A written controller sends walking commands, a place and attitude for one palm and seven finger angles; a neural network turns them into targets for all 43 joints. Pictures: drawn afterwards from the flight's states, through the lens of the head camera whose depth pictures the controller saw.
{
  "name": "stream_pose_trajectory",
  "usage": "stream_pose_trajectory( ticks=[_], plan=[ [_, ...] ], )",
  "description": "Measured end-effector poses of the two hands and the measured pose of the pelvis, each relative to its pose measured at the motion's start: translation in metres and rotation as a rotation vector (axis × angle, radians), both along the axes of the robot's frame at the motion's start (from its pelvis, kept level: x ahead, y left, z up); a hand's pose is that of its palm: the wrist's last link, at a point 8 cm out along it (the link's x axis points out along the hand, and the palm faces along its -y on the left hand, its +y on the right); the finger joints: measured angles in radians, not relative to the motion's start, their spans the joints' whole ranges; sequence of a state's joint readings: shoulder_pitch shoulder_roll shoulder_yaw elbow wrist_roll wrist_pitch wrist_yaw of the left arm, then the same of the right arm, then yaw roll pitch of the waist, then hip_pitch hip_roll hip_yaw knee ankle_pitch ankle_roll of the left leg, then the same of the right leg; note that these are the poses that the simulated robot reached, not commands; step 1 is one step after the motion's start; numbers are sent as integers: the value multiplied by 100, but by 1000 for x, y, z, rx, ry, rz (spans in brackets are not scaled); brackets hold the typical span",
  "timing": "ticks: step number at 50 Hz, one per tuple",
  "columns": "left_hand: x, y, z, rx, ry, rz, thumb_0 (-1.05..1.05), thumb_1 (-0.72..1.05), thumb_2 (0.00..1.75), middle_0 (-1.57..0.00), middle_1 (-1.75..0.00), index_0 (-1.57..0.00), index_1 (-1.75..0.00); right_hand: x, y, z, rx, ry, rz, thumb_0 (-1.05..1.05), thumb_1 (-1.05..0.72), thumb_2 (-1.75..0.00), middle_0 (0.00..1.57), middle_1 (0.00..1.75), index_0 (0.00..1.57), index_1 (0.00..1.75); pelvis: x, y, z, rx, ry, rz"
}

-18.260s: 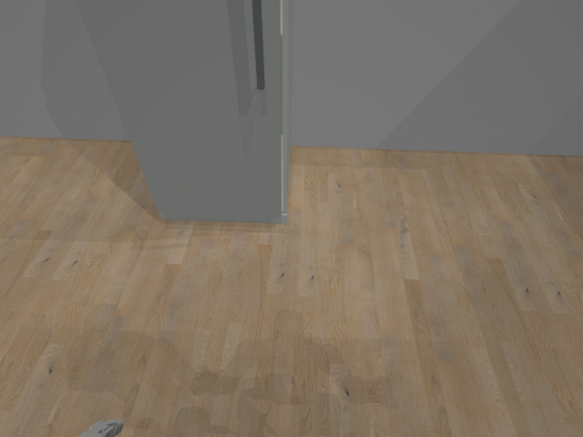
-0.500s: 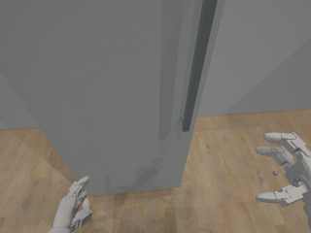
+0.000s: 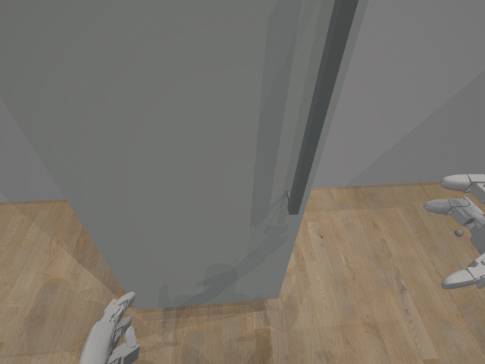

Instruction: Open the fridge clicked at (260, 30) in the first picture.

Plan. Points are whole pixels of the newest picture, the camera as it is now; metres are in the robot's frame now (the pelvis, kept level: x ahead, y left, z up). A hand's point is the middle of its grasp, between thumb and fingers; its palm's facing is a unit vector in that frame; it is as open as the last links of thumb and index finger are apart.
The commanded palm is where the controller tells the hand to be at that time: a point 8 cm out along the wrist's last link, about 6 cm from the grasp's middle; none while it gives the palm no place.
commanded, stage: raise the hand to about handle height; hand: right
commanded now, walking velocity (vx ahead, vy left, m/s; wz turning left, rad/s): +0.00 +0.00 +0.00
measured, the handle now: (313, 107) +0.46 -0.09 +0.22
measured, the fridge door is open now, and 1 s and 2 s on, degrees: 0 0 0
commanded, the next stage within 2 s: move the hooked fingers beside the handle in 0.40 s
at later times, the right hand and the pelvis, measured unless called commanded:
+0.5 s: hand (449, 237) +0.27 -0.27 +0.14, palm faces -0.03 +1.00 -0.09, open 14.0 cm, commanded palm +0.24 -0.31 +0.15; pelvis +0.00 +0.01 +0.00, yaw +0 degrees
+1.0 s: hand (415, 213) +0.31 -0.24 +0.14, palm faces -0.07 +1.00 -0.05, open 14.0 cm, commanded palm +0.29 -0.28 +0.14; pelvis +0.00 +0.01 +0.00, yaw +1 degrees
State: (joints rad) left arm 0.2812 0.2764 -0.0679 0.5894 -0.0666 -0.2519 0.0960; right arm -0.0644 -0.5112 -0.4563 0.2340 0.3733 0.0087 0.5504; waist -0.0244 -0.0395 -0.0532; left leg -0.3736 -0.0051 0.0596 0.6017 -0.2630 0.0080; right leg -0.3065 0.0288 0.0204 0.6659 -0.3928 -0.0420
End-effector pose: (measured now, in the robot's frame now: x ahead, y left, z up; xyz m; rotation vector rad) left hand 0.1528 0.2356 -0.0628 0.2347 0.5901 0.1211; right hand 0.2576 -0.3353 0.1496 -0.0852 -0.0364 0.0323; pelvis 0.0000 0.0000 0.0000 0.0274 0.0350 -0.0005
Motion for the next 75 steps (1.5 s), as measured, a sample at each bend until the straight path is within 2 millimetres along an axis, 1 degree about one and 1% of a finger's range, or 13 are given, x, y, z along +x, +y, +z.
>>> stream_pose_trajectory(
  ticks=[5, 9, 23, 32, 37, 45, 49, 55, 63, 75],
  plan=[
    [-2, 7, 2, 3, -4, 14, 1, 90, 90, -21, -30, -20, -30, 2, 8, -6, 9, 24, 18, -1, 50, -30, 30, 120, 30, 120, 0, 2, 0, -3, 3, 7],
    [-1, 9, 3, 6, -10, 17, 1, 91, 90, -21, -30, -20, -30, -1, 12, -10, 12, 23, 12, -1, 50, -30, 30, 120, 30, 120, 0, 3, 0, -3, 0, 9],
    [9, 1, 2, -21, -28, -6, 1, 90, 90, -21, -30, -20, -30, -6, 13, -3, -5, 17, -4, -1, 50, -30, 30, 120, 30, 120, 0, 7, 1, -5, -8, -1],
    [8, 4, 1, -14, -24, -3, 1, 90, 90, -21, -31, -20, -30, -3, 18, -5, 11, 11, 5, -1, 50, -30, 30, 120, 30, 120, -1, 7, 1, -5, -8, -3],
    [4, 7, 0, -3, -8, 10, 1, 90, 90, -21, -31, -20, -30, 7, 25, -9, 22, 22, 11, -1, 50, -30, 30, 120, 30, 120, -3, 7, 1, -7, -8, -4],
    [-8, 11, -2, -2, 20, 46, 1, 90, 90, -21, -30, -20, -30, 29, 37, -8, 29, 13, 34, -1, 50, -30, 30, 120, 30, 120, -4, 7, 2, -10, -2, 6],
    [-14, 12, -4, -8, 33, 62, 1, 91, 90, -21, -30, -20, -30, 36, 42, -8, 34, 15, 41, -1, 50, -30, 30, 120, 30, 120, -2, 6, 2, -12, 4, 12],
    [-20, 14, -9, -7, 67, 76, 1, 91, 90, -21, -30, -20, -30, 46, 48, -13, 41, 35, 38, -1, 50, -30, 30, 120, 30, 120, -2, 6, 2, -14, 10, 14],
    [-23, 15, -12, -7, 98, 91, 1, 91, 90, -21, -30, -20, -30, 65, 62, -13, 51, 30, 55, -1, 50, -30, 30, 120, 30, 120, 1, 6, 2, -15, 19, 15],
    [-28, 21, -14, -4, 147, 114, 1, 91, 90, -21, -30, -20, -30, 94, 70, -17, 65, 47, 58, -1, 50, -30, 30, 120, 30, 120, 6, 8, 3, -16, 41, 23]
  ],
)
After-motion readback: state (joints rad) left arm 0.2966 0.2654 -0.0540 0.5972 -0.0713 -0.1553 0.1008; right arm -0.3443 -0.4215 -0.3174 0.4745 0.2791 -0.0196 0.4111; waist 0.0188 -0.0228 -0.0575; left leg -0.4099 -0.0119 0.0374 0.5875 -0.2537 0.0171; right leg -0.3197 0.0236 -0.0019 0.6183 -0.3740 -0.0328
